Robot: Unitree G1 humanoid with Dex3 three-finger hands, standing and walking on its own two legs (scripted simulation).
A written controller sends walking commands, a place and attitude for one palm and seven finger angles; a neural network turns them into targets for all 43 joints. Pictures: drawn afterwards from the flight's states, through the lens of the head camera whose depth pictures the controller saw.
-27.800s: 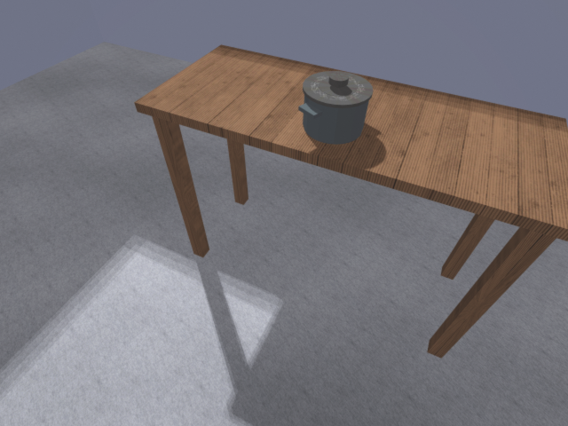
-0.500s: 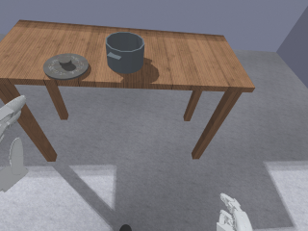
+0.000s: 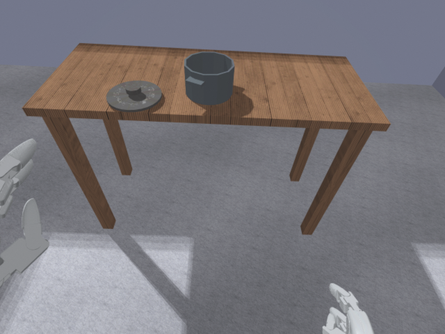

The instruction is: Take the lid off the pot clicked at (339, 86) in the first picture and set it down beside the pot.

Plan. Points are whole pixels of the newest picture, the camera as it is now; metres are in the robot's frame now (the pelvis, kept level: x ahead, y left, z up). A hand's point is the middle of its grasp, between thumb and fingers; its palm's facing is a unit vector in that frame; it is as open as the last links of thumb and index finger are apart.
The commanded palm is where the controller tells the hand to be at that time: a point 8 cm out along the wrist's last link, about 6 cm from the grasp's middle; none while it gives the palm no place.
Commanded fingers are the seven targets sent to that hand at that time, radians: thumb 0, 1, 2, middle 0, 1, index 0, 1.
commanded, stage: stop stepping back and stand still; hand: left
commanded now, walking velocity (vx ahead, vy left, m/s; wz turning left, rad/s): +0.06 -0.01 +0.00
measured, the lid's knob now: (133, 89) +0.78 +0.31 +0.02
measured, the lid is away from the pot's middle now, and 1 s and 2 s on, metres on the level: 0.24 0.24 0.24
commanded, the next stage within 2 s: let the arm hang, fingers relaxed in 0.04 s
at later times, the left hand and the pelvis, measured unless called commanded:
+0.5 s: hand out of the picture +0.12 +0.14 -0.16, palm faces +0.09 -0.99 -0.10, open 7.0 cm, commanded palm none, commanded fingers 0.00 0.90 0.90 -0.20 -0.30 -0.20 -0.30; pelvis +0.03 -0.01 -0.01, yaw +6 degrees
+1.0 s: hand out of the picture +0.09 +0.17 -0.16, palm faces +0.10 -0.97 -0.21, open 7.3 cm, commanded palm none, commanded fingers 0.00 0.90 0.90 -0.20 -0.30 -0.20 -0.30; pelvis +0.07 -0.01 +0.01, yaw +4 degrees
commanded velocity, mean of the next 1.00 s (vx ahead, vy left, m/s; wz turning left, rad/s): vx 0.00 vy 0.00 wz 0.00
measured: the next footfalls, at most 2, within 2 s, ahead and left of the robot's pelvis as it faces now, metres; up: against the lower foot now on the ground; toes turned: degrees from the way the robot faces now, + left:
right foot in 0.40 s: +0.09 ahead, -0.11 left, +0.00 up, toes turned +5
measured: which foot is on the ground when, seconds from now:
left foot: down 0.00-1.00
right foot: down 0.00-0.14, up 0.16-0.38, down 0.40-1.00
